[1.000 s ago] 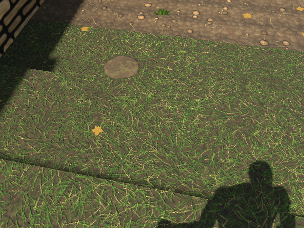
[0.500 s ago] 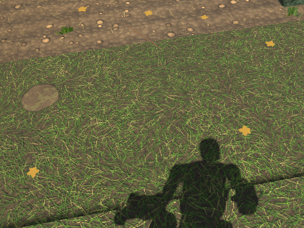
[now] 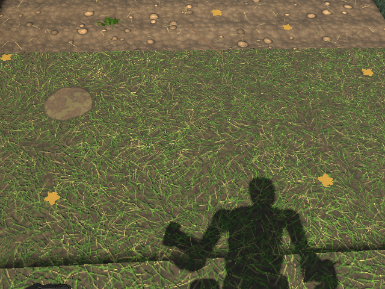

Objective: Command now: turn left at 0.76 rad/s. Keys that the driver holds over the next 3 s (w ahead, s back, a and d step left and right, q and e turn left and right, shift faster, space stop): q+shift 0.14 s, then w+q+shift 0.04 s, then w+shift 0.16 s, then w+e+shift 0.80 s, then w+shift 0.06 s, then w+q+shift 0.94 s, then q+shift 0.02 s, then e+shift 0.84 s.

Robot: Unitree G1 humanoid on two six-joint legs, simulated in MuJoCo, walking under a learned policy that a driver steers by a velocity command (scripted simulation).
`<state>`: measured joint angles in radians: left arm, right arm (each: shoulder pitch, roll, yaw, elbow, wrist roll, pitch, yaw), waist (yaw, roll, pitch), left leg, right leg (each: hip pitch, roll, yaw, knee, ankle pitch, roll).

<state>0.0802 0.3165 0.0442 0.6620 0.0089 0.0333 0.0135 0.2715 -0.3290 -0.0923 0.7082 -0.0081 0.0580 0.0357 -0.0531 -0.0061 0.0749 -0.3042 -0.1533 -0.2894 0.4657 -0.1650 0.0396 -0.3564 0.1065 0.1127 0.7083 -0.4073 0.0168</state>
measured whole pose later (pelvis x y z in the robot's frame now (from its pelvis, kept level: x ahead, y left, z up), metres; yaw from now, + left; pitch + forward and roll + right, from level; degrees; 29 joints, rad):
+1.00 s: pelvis +0.39 +0.11 -0.03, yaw -9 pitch +0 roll +2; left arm 0.10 0.34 0.07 0.72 0.03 0.01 -0.08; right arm 0.44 -0.28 -0.04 0.95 -0.02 -0.08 -0.03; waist -0.01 -0.03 0.04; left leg 0.06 0.02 0.29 0.73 -0.38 -0.02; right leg -0.55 0.00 -0.16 0.96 -0.09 -0.24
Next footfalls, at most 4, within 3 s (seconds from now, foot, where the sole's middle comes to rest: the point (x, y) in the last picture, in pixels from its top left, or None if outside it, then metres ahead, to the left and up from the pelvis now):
0.08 right None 0.07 -0.10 -0.78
0.60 left None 0.20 0.20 -0.78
1.00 right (169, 278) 0.46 0.06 -0.78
1.38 left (154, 189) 0.89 0.12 -0.94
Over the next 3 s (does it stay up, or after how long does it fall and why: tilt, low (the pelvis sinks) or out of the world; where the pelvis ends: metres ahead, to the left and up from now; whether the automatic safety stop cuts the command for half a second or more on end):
stays up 1.85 0.07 -0.34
